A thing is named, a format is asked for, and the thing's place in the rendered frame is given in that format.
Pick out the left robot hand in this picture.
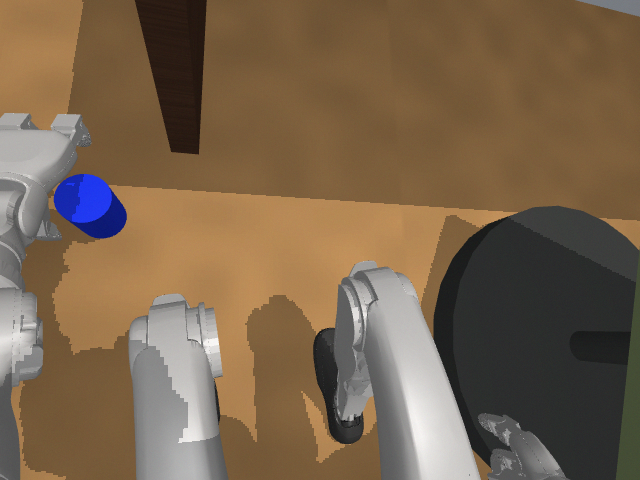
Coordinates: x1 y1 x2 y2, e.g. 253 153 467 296
0 113 91 241

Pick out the right robot foot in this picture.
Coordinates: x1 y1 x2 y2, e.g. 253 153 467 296
313 328 364 444

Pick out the office chair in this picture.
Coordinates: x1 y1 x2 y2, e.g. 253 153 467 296
433 206 640 480

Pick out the left robot arm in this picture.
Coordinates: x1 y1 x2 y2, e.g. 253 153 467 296
0 172 49 480

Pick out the can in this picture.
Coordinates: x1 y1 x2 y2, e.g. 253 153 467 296
54 174 127 239

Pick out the right robot hand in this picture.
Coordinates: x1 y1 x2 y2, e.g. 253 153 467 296
478 413 566 480

